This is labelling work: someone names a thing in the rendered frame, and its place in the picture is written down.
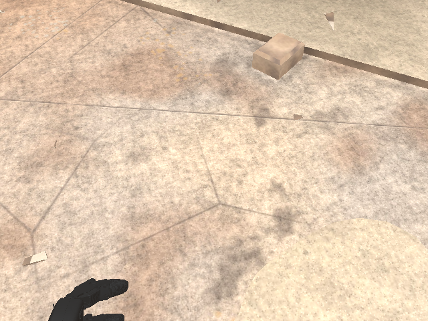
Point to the left robot hand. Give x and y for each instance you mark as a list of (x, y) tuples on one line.
[(72, 306)]

